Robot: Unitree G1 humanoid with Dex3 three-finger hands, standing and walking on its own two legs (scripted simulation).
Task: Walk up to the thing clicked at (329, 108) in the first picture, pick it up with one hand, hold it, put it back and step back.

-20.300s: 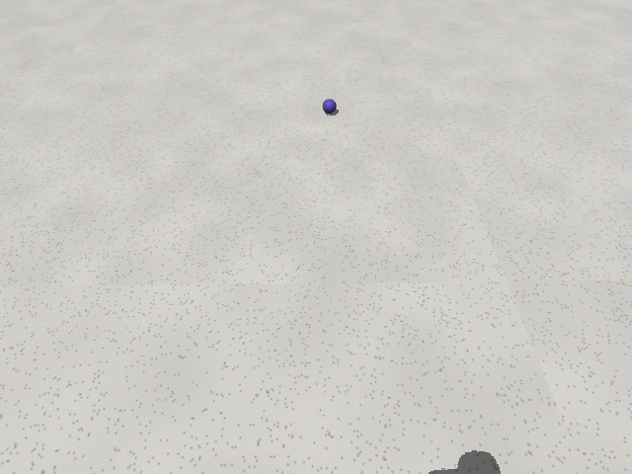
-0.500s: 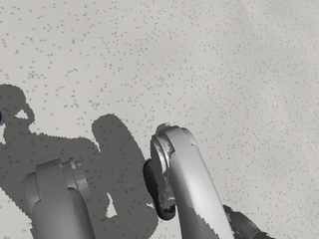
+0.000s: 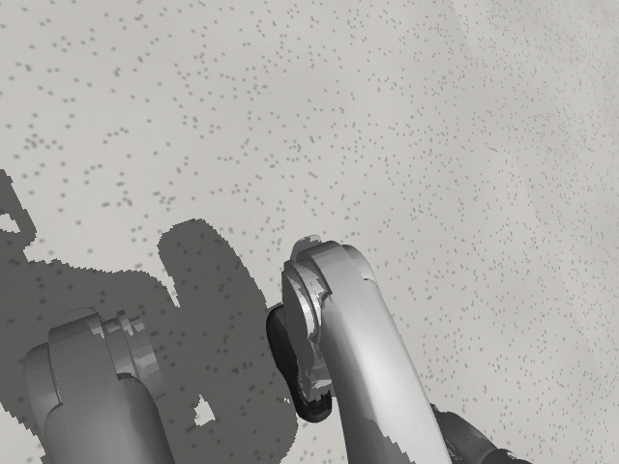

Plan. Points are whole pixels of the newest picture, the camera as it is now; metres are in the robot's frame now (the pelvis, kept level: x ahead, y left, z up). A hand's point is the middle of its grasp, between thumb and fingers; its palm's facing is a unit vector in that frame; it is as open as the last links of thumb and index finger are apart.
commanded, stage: close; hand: left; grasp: from above
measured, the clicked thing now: out of the picture +0.44 +0.32 -0.26
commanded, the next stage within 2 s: settle in 1.12 s
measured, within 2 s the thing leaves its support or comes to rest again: leaves its support in 1.52 s
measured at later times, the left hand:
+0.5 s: hand out of the picture +0.43 +0.32 -0.24, palm faces -0.43 -0.17 -0.89, open 10.3 cm
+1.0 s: hand out of the picture +0.43 +0.33 -0.24, palm faces -0.44 -0.17 -0.88, open 10.0 cm
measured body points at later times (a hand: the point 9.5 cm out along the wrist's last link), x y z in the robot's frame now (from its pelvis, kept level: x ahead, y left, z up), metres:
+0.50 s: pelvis +0.00 +0.00 +0.00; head +0.26 +0.14 +0.34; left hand +0.44 +0.33 -0.19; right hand +0.05 -0.25 -0.06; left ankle +0.05 +0.12 -0.26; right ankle +0.12 -0.14 -0.26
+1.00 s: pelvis +0.00 +0.00 +0.00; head +0.26 +0.14 +0.34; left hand +0.45 +0.33 -0.19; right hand +0.05 -0.25 -0.05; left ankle +0.05 +0.12 -0.26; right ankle +0.12 -0.14 -0.26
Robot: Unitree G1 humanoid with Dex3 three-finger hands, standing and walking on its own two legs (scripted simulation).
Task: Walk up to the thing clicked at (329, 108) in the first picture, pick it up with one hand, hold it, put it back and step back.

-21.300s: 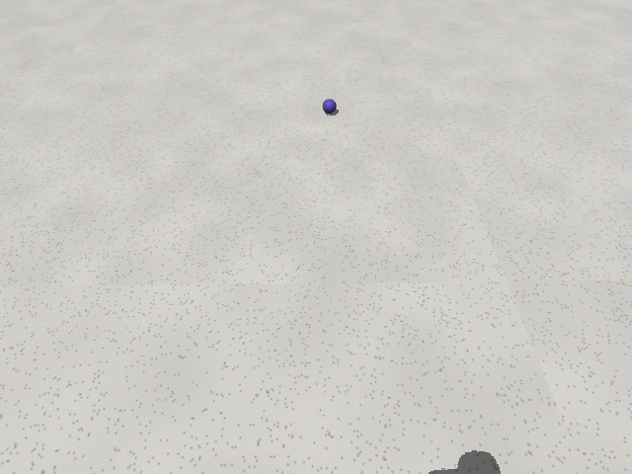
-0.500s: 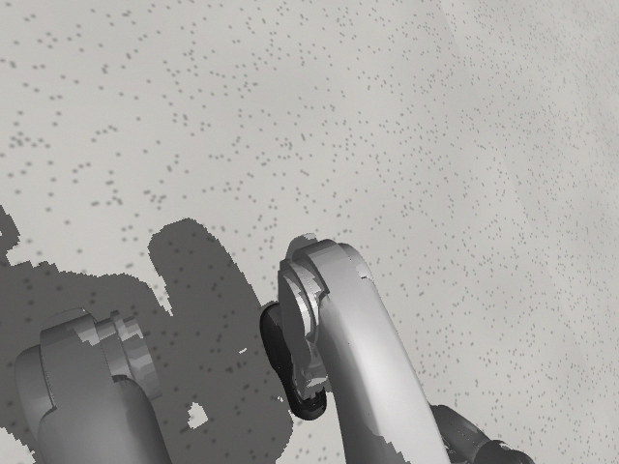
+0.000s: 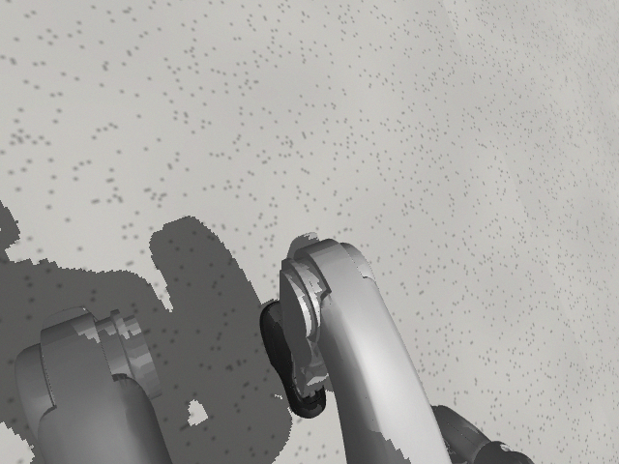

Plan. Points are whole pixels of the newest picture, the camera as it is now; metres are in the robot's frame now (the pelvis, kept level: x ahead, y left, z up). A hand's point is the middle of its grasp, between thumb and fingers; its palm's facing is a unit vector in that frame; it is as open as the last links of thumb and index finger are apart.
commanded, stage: close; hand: left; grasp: from above
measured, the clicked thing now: out of the picture +0.44 +0.34 -0.26
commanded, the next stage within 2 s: settle in 0.12 s
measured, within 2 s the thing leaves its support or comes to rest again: leaves its support in 0.52 s
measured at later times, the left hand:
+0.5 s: hand out of the picture +0.43 +0.33 -0.24, palm faces -0.43 -0.18 -0.88, open 9.9 cm
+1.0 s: hand out of the picture +0.42 +0.34 -0.14, palm faces -0.45 -0.13 -0.88, open 9.9 cm
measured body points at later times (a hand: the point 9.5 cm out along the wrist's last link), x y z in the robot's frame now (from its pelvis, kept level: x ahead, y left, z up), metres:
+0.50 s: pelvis +0.00 +0.00 +0.00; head +0.26 +0.14 +0.34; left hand +0.45 +0.34 -0.19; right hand +0.06 -0.25 -0.05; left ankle +0.05 +0.12 -0.26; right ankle +0.13 -0.14 -0.26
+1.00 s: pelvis +0.00 -0.01 +0.03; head +0.22 +0.09 +0.41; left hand +0.44 +0.34 -0.09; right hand +0.09 -0.28 -0.06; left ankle +0.05 +0.12 -0.26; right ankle +0.13 -0.14 -0.26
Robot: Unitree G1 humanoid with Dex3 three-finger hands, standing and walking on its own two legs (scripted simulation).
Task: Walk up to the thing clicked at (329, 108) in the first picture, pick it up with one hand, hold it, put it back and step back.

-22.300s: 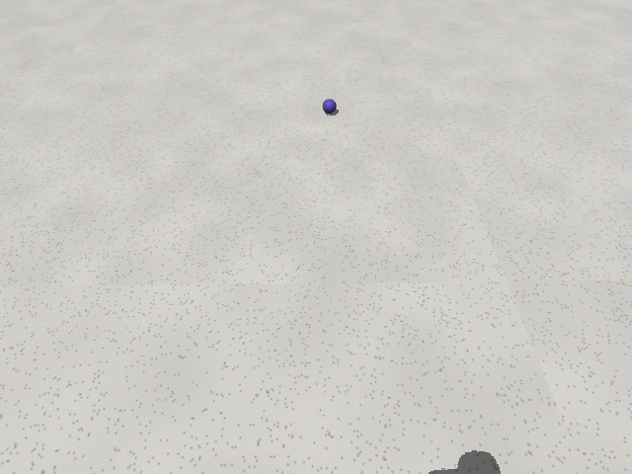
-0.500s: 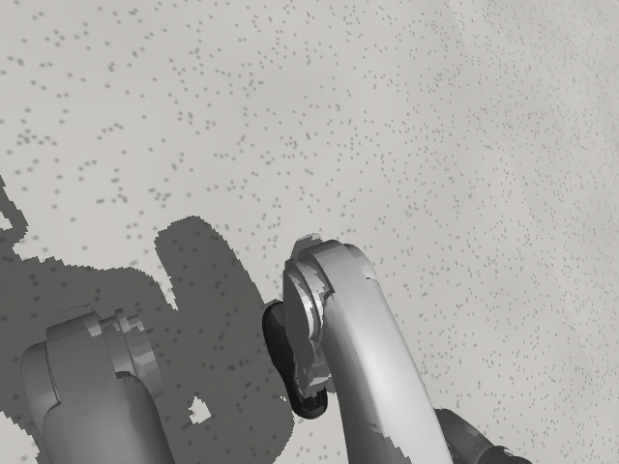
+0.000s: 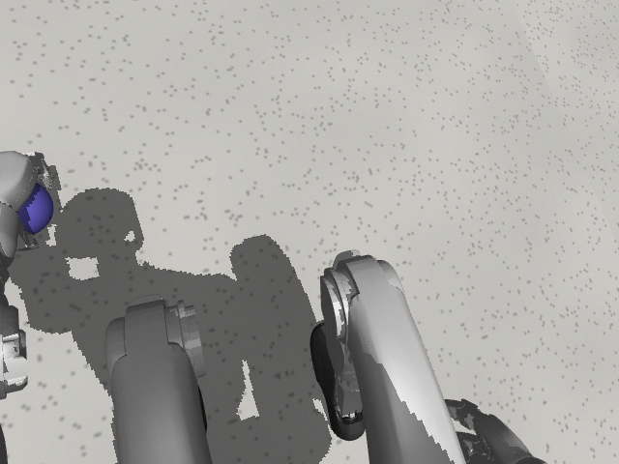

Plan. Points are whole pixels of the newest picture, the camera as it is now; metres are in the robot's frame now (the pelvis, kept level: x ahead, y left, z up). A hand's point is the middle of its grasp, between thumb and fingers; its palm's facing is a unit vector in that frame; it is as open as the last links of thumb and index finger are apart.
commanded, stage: settle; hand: left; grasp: from above
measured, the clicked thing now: (16, 207) +0.46 +0.32 -0.18
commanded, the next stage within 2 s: lift in 0.26 s
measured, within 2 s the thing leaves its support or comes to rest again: neither
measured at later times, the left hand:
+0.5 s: hand (0, 200) +0.45 +0.31 -0.12, palm faces -0.44 -0.07 -0.89, open 9.9 cm
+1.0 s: hand out of the picture +0.40 +0.31 +0.00, palm faces -0.45 -0.09 -0.89, open 10.0 cm
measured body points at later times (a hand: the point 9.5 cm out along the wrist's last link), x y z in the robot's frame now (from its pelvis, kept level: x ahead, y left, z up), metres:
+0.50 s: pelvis -0.01 +0.00 +0.02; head +0.22 +0.07 +0.41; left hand +0.47 +0.31 -0.07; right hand +0.05 -0.28 -0.08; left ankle +0.07 +0.12 -0.29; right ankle +0.11 -0.15 -0.29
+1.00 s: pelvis -0.01 +0.00 +0.11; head +0.18 +0.05 +0.52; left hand +0.42 +0.31 +0.06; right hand +0.11 -0.27 -0.01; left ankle +0.07 +0.12 -0.29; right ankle +0.11 -0.15 -0.29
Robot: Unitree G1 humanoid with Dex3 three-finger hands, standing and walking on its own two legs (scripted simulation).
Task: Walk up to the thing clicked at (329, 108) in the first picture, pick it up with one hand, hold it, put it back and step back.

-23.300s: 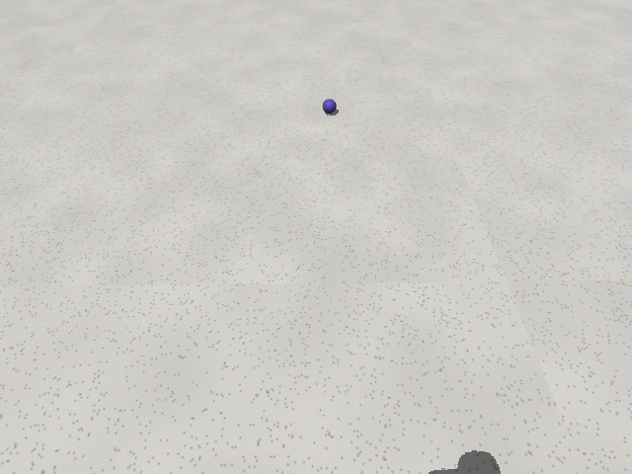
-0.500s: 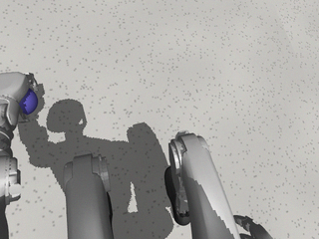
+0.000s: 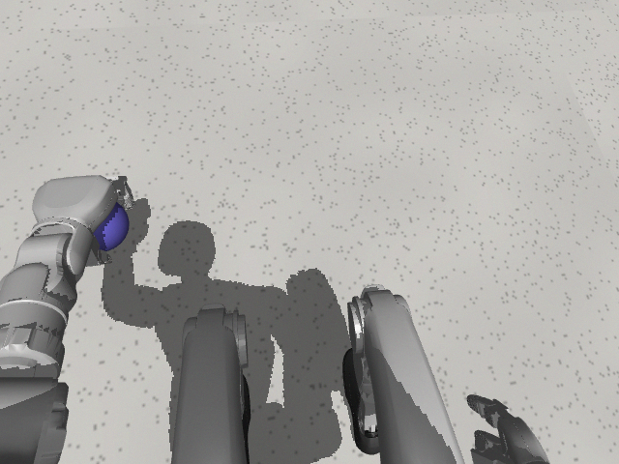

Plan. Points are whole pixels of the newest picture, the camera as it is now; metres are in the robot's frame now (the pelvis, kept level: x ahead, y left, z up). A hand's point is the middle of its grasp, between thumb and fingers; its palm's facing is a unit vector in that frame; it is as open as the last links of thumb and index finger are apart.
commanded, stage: lift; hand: left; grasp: from above
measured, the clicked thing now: (97, 224) +0.44 +0.28 -0.12
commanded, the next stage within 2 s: hold in 1.04 s
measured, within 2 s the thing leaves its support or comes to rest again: neither
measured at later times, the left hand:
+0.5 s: hand (22, 209) +0.37 +0.24 +0.11, palm faces -0.44 -0.10 -0.89, open 9.9 cm
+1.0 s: hand out of the picture +0.37 +0.23 +0.20, palm faces -0.45 -0.10 -0.89, open 10.0 cm
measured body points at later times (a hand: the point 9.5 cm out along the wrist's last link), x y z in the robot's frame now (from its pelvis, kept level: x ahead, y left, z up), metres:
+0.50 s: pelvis +0.02 -0.01 +0.18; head +0.13 +0.00 +0.61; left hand +0.39 +0.24 +0.16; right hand +0.15 -0.27 +0.05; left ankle +0.08 +0.12 -0.41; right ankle +0.11 -0.15 -0.41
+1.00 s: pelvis +0.06 -0.01 +0.28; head +0.12 -0.01 +0.72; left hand +0.39 +0.23 +0.25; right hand +0.16 -0.27 +0.15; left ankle +0.08 +0.12 -0.41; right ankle +0.11 -0.15 -0.41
